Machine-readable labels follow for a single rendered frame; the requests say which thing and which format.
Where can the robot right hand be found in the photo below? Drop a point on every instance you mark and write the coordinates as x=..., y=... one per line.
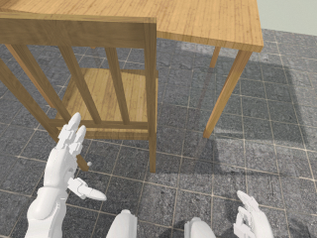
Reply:
x=257, y=225

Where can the robot thigh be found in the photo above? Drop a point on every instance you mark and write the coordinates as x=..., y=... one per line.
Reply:
x=123, y=226
x=198, y=229

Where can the robot right thigh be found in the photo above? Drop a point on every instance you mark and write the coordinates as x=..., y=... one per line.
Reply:
x=198, y=229

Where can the table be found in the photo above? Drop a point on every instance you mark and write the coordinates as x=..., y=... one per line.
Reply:
x=231, y=24

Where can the left robot forearm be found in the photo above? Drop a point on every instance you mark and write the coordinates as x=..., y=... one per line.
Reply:
x=46, y=213

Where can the robot left thigh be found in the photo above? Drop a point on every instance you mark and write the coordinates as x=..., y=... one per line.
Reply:
x=123, y=226

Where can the chair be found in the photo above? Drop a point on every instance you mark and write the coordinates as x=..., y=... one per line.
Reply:
x=114, y=103

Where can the robot left hand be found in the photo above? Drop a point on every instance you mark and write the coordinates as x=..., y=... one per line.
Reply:
x=63, y=158

